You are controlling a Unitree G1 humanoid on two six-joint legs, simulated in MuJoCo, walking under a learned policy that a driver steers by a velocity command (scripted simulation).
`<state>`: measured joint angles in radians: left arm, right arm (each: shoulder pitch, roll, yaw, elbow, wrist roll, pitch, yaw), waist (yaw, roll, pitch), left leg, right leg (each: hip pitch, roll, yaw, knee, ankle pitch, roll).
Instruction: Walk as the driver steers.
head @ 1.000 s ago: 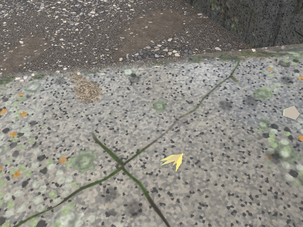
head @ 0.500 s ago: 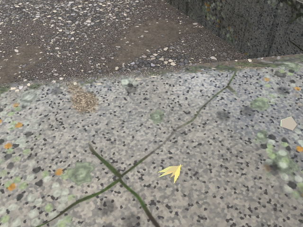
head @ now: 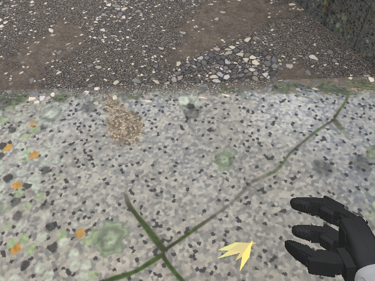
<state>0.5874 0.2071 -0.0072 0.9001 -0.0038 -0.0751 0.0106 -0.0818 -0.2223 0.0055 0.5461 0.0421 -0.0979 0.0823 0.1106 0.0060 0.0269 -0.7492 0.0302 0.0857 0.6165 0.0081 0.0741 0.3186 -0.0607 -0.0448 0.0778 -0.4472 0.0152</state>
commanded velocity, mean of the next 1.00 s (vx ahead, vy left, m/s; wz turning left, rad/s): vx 0.22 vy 0.00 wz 0.00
